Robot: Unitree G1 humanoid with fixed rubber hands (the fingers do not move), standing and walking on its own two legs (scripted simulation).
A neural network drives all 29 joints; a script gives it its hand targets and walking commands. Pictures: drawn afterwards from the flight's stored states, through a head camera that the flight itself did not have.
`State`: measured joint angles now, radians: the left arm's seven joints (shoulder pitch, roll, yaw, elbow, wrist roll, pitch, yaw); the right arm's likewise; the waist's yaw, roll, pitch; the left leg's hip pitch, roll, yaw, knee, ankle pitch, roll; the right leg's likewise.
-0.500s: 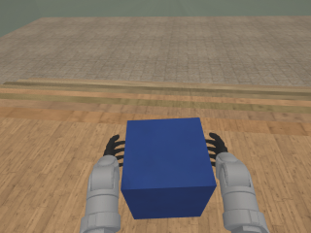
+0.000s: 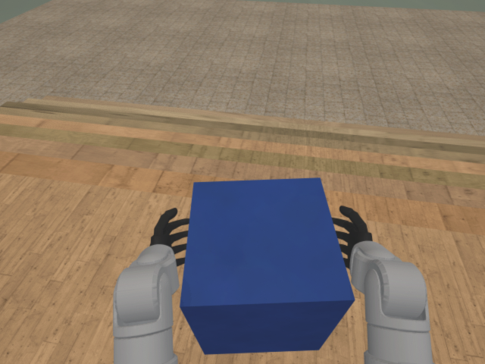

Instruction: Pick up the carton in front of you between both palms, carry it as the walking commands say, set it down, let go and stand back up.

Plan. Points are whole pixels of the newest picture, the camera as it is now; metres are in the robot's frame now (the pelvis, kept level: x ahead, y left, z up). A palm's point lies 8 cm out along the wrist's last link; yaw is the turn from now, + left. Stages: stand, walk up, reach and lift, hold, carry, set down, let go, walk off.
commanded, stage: carry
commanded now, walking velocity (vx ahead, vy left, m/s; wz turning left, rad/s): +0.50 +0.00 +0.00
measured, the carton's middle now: (259, 270) +0.28 +0.00 +0.01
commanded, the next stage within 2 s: none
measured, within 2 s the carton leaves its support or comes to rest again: neither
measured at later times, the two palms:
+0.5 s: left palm (193, 131) +0.60 +0.15 +0.07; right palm (320, 134) +0.59 -0.15 +0.07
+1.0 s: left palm (205, 51) +0.98 +0.15 +0.10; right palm (299, 51) +0.98 -0.15 +0.10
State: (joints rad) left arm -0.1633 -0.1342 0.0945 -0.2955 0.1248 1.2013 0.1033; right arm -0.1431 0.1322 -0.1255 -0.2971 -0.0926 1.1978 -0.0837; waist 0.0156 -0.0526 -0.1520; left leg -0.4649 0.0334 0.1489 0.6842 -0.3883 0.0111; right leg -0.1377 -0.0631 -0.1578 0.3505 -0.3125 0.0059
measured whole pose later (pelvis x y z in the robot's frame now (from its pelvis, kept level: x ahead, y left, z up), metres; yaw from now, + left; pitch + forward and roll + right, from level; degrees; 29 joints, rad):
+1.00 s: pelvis +0.65 +0.00 -0.02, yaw -1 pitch +3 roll +0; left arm -0.47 -0.05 0.14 -0.12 0.07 1.17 0.12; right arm -0.43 0.06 -0.16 -0.17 -0.09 1.19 -0.11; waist 0.03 -0.01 -0.07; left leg -0.61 0.04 0.16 0.62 -0.09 0.09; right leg 0.00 -0.01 -0.20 0.45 -0.50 -0.02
